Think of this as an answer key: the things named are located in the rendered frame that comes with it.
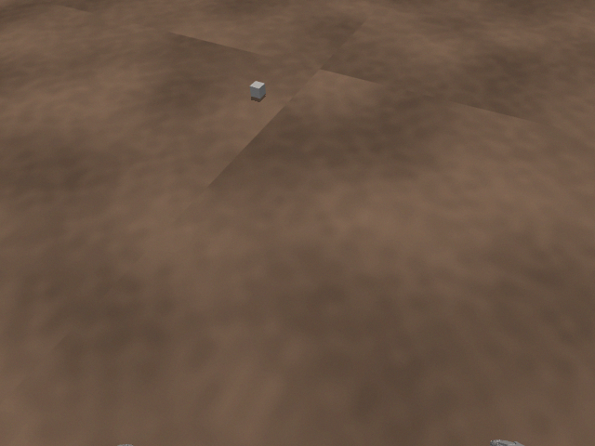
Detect cube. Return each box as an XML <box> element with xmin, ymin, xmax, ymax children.
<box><xmin>250</xmin><ymin>81</ymin><xmax>266</xmax><ymax>98</ymax></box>

